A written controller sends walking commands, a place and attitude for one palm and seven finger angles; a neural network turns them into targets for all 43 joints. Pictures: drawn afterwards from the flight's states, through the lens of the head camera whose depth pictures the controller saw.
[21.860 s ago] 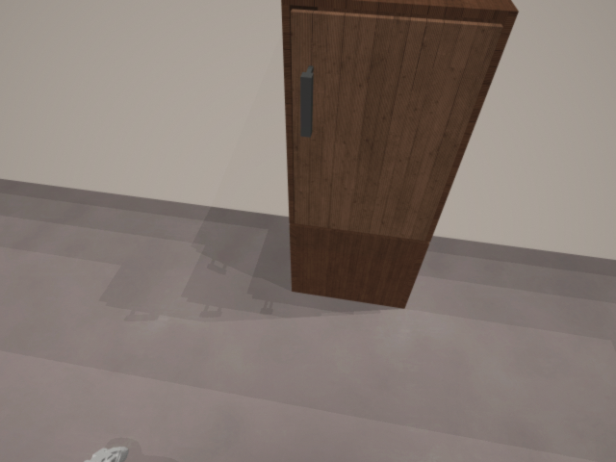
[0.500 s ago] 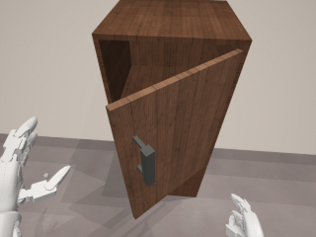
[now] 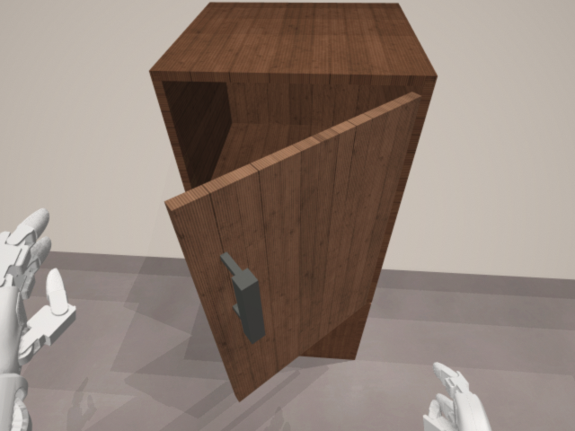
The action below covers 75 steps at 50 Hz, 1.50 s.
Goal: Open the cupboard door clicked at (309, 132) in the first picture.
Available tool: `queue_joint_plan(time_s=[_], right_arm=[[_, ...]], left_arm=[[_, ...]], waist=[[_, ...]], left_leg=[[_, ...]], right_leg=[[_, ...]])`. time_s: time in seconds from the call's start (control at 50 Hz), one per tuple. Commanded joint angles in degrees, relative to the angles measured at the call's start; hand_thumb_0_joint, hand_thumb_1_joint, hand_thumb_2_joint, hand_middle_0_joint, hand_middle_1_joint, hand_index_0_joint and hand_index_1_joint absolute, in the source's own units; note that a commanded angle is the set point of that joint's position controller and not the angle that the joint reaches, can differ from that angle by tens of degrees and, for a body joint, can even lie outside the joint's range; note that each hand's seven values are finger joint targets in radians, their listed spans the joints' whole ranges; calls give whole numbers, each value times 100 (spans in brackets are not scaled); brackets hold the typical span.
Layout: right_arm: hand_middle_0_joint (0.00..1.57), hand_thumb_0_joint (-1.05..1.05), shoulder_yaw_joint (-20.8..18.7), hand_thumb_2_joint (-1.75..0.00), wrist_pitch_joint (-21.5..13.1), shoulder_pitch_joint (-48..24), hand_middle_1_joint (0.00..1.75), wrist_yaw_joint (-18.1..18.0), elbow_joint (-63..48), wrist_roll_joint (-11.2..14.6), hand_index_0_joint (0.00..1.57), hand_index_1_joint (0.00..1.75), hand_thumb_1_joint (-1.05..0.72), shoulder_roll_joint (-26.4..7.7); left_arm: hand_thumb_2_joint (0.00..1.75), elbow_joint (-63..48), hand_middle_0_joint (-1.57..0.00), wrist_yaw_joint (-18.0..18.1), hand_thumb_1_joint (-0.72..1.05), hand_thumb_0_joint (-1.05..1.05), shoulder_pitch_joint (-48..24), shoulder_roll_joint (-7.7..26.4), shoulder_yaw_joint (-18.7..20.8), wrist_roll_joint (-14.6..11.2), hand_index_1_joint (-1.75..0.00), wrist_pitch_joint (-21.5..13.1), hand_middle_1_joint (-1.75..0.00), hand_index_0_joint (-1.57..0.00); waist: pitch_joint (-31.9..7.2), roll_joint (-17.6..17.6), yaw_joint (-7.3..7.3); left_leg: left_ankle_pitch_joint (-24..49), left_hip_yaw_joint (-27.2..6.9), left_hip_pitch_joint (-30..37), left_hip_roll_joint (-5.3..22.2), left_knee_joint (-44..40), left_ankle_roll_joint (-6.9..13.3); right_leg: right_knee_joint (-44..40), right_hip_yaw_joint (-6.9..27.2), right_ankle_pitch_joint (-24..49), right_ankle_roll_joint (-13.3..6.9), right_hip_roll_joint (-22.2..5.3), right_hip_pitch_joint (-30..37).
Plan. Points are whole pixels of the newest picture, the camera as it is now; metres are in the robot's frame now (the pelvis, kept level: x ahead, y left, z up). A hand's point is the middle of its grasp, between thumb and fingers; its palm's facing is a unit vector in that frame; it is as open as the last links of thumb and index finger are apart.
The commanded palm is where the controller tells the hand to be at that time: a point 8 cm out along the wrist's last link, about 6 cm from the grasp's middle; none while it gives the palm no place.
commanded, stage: draw the hand back to the body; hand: left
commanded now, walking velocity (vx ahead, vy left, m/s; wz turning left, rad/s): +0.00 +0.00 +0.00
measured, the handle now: (241, 298) +0.27 +0.10 +0.07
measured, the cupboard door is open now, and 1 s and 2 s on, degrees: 42 42 42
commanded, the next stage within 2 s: step back with the hand held close in 0.06 s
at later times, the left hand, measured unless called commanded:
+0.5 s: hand (64, 315) +0.18 +0.26 +0.15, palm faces +0.31 -0.81 -0.50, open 7.4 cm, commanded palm +0.12 +0.31 +0.18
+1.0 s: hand out of the picture +0.02 +0.31 +0.17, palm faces +0.50 -0.74 -0.45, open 7.4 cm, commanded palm -0.03 +0.34 +0.18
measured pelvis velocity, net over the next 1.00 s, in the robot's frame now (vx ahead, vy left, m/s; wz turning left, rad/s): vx -0.16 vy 0.04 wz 0.03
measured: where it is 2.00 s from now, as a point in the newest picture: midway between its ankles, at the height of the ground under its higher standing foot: outside the picture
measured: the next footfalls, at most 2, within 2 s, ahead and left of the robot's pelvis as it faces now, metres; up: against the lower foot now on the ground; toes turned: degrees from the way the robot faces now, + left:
left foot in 1.06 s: -0.11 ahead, +0.15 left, +0.00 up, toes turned +3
right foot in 1.36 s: -0.25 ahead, -0.05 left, +0.00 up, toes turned -5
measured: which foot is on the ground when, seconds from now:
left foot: down 0.00-0.88, up 0.90-1.00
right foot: down 0.00-1.00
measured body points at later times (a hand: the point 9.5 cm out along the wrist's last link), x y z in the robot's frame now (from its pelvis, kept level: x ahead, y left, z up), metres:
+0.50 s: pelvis -0.03 +0.02 +0.00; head -0.01 +0.01 +0.45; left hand +0.16 +0.31 +0.18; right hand +0.15 -0.23 -0.07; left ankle +0.02 +0.13 -0.74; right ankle -0.06 -0.13 -0.74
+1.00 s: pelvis -0.16 +0.04 -0.01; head -0.15 +0.04 +0.44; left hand -0.02 +0.34 +0.19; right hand +0.02 -0.19 -0.10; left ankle -0.11 +0.14 -0.71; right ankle -0.10 -0.10 -0.74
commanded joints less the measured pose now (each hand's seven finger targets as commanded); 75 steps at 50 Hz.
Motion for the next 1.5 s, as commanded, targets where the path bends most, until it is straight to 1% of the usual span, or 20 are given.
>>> queue_joint_plan(time_s=[0.0, 0.14, 0.18, 0.28, 0.46, 0.56, 0.74, 0.82, 0.86, 0.9, 1.0, 1.04, 1.06, 1.1, 1.16, 1.26, 1.3, 1.34, 1.36, 1.48], right_arm=[[20, 0, -229, -90, -402, -810, 30, -41, -912, -36, 20, 30, -90, -523], [20, 0, -264, -90, -331, -849, 30, -58, -899, -20, 20, 30, -90, -553], [20, 0, -281, -90, -233, -734, 30, -5, -971, 14, 20, 30, -90, -677], [20, 0, -354, -90, 81, -748, 30, 63, -1050, 7, 20, 30, -90, -641], [20, 0, -435, -90, 363, -770, 30, 88, -1445, 74, 20, 30, -90, -628], [20, 0, -459, -90, 287, -691, 30, 110, -1479, 71, 20, 30, -90, -662], [20, 0, -489, -90, -213, -569, 30, 100, -1393, 63, 20, 30, -90, -817], [20, 0, -521, -90, -344, -492, 30, 128, -1304, 28, 20, 30, -90, -718], [20, 0, -517, -90, -330, -308, 30, 198, -1031, 13, 20, 30, -90, -551], [20, 0, -503, -90, -279, -427, 30, 224, -899, -49, 20, 30, -90, -533], [20, 0, -326, -90, -269, -518, 30, 32, -807, -22, 20, 30, -90, -565], [20, 0, -388, -90, -363, -511, 30, 16, -951, -26, 20, 30, -90, -766], [20, 0, -426, -90, -467, -366, 30, 73, -931, -72, 20, 30, -90, -602], [20, 0, -526, -90, -545, -294, 30, 198, -819, -148, 20, 30, -90, -599], [20, 0, -587, -90, -591, -380, 30, 400, -906, 23, 20, 30, -90, -629], [20, 0, -337, -90, -515, -546, 30, 326, -970, -28, 20, 30, -90, -515], [20, 0, -338, -90, -418, -546, 30, 276, -910, -45, 20, 30, -90, -465], [20, 0, -381, -90, -264, -499, 30, 249, -853, -89, 20, 30, -90, -472], [20, 0, -383, -90, -266, -495, 30, 227, -739, -120, 20, 30, -90, -609], [20, 0, -301, -90, -452, -455, 30, 101, -617, -25, 20, 30, -90, -518]], left_arm=[[90, -1265, -20, 120, 90, 0, -533, 1142, 797, -11, -30, -429, -30, -20], [90, -806, -20, 46, 90, 0, -498, 991, 685, -66, -30, -416, -30, -20], [90, -1248, -20, 84, 90, 0, -1419, 1861, 1429, 16, -30, -691, -30, -20], [90, -869, -20, -9, 90, 0, -298, 1241, 897, 81, -30, -705, -30, -20], [90, -1683, -20, 142, 90, 0, 334, 1631, 1379, 45, -30, -731, -30, -20], [90, -1800, -20, 199, 90, 0, 556, 1590, 1451, 29, -30, -856, -30, -20], [90, -1801, -20, 265, 90, 0, 268, 1353, 1516, 240, -30, -1179, -30, -20], [90, -1830, -20, 266, 90, 0, 129, 1501, 1537, 198, -30, -1218, -30, -20], [90, -1806, -20, 312, 90, 0, 112, 1449, 1273, 134, -30, -1217, -30, -20], [90, -1710, -20, 348, 90, 0, -131, 1412, 1180, 203, -30, -1119, -30, -20], [90, -1362, -20, 396, 90, 0, -754, 1414, 1145, 143, -30, -1041, -30, -20], [90, -1815, -20, 430, 90, 0, -904, 1482, 1220, 188, -30, -1199, -30, -20], [90, -1893, -20, 431, 90, 0, -919, 1561, 1345, 159, -30, -1274, -30, -20], [90, -1814, -20, 379, 90, 0, -240, 1450, 1424, 77, -30, -1262, -30, -20], [90, -2383, -20, 354, 90, 0, 227, 1180, 1249, 61, -30, -1143, -30, -20], [90, -2110, -20, 460, 90, 0, 600, 1295, 1306, 74, -30, -963, -30, -20], [90, -1755, -20, 446, 90, 0, 561, 1416, 1355, 130, -30, -925, -30, -20], [90, -1582, -20, 383, 90, 0, 328, 1691, 1452, 73, -30, -958, -30, -20], [90, -1703, -20, 397, 90, 0, -36, 1885, 1541, 38, -30, -1008, -30, -20], [90, -717, -20, 344, 90, 0, -355, 1307, 994, 158, -30, -1105, -30, -20]], waist=[[-433, 232, 23], [-157, -314, 11], [140, -287, -252], [-483, -209, -289], [-1064, 27, -253], [-933, 383, -275], [-379, 1323, -293], [-135, 388, -345], [-215, -1163, -400], [-254, -1612, -343], [36, -637, -467], [-297, 1234, -323], [-601, 1164, -304], [-919, 1162, -397], [-983, 728, -393], [-523, 1472, -459], [-416, 835, -419], [-140, -1035, -453], [-18, -1189, -390], [189, -750, -421]], left_leg=[[1263, 298, 896, -132, -206, 257], [1097, 293, 844, -109, -296, 301], [988, 240, 732, -47, 82, 372], [1979, 247, 771, 60, 193, 301], [2708, 186, 607, 285, 14, 246], [1733, 35, 2, 388, -280, 256], [-2990, -936, -3048, 1006, -1648, 718], [-2432, -338, -2186, 404, -432, 420], [-930, 116, -415, -295, 2223, -39], [-1154, -234, -844, -207, 3538, 10], [-295, 140, -253, -154, -315, 89], [1645, -1422, -462, 1434, -922, 640], [3004, -1493, -92, 1798, -804, 977], [2517, -1632, -525, 1950, -843, 1191], [977, -827, -355, 1409, -717, 1031], [-2762, -776, -1590, 870, -1862, 466], [-2278, -136, -1578, 361, -1044, 167], [-965, 77, -1203, -118, 1915, 33], [-634, -37, -1760, -98, 2858, 55], [-458, 298, -1733, 21, 1665, 205]], right_leg=[[-491, -292, 1920, -41, 36, -683], [-607, -267, 1794, 16, 43, -743], [-981, 244, 2402, 28, -247, -1345], [-465, 109, 3562, 76, -387, -913], [19, -11, 3146, 92, -146, -716], [176, -48, 2051, 108, 2, -733], [1667, -305, 285, 134, 492, 526], [267, 448, -870, -219, 118, -978], [-1368, 2293, -1525, -943, -1373, -3148], [-1071, 2077, 18, -1113, -1683, -2857], [244, 653, 1396, -220, -582, -2159], [1950, 69, -1, 132, 87, -1998], [2950, 147, -1055, 95, 276, -2296], [4165, 371, -1256, 119, 273, -2155], [3541, 34, -642, 156, 202, -1996], [931, -865, -914, -57, 481, -167], [-446, -687, -733, -242, 236, 90], [-1688, 1715, -1459, -987, -1362, -1472], [-1823, 2131, -1020, -1267, -1942, -1481], [-964, 879, 359, -849, -1209, -903]])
